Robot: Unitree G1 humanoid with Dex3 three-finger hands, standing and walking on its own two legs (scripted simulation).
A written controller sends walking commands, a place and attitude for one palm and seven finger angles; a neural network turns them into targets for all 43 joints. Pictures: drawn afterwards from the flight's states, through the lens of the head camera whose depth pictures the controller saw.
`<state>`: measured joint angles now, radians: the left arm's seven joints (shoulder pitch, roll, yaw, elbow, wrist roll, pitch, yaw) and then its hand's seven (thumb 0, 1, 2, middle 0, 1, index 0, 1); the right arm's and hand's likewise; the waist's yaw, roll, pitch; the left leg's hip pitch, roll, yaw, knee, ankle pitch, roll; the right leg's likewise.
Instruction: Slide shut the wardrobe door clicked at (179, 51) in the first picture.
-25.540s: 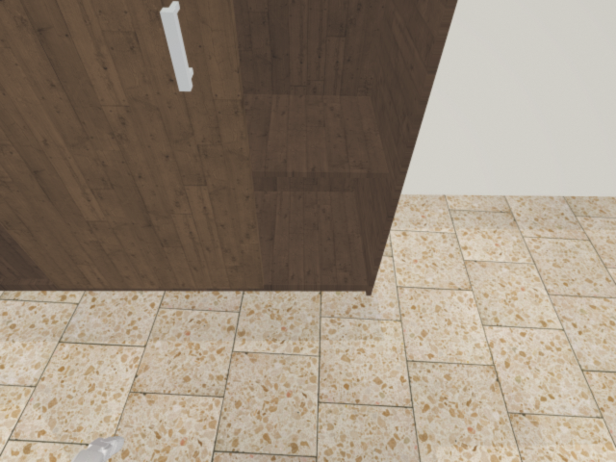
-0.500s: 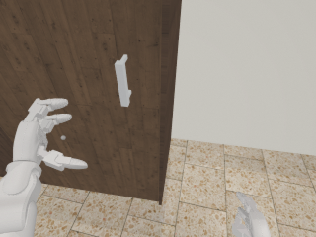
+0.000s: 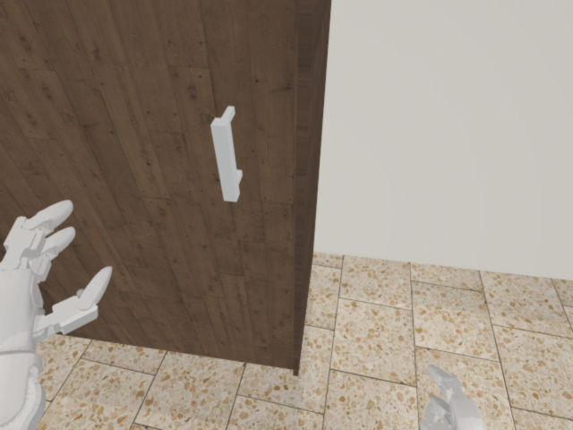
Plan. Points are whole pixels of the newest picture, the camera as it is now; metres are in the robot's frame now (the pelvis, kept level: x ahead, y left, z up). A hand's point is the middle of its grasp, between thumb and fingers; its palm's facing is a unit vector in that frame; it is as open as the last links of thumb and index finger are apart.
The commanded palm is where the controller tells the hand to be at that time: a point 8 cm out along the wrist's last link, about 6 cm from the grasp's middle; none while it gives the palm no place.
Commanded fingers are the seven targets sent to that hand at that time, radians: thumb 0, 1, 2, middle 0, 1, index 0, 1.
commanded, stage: draw the hand back to the body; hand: left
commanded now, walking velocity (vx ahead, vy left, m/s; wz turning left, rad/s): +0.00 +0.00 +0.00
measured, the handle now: (230, 154) +0.47 +0.16 +0.16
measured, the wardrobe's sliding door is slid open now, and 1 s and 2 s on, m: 0.00 0.00 0.00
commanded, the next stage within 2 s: step back with the hand held close in 0.46 s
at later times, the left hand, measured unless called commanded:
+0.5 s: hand (70, 308) +0.18 +0.26 +0.16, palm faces +0.47 -0.81 -0.34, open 7.4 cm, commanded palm +0.13 +0.29 +0.17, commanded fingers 0.00 0.90 0.90 -0.20 -0.30 -0.20 -0.30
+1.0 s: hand (49, 324) +0.16 +0.27 +0.16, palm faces +0.37 -0.79 -0.49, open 7.4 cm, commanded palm +0.10 +0.31 +0.17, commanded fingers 0.00 0.90 0.90 -0.20 -0.30 -0.20 -0.30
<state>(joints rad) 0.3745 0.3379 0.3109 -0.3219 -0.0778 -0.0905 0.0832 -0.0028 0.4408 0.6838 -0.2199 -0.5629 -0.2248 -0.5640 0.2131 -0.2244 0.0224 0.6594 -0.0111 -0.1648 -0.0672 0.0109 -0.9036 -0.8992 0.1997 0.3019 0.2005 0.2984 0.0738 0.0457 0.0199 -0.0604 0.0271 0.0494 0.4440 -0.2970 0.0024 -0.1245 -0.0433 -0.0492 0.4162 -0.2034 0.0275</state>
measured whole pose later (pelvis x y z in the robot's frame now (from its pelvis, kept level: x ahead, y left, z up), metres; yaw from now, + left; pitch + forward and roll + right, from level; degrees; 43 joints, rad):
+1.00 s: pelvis -0.05 +0.01 -0.01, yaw -2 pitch -1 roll +0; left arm 0.54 0.43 0.43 -0.49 -0.04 -0.21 0.12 0.01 0.89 0.90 -0.21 -0.30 -0.22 -0.30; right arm 0.21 -0.21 -0.01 0.56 -0.01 -0.07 -0.08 0.01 -0.90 -0.90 0.20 0.30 0.20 0.30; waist 0.00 -0.02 0.03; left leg -0.26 0.01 0.09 0.53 -0.26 0.03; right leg -0.32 -0.06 0.00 0.48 -0.14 0.05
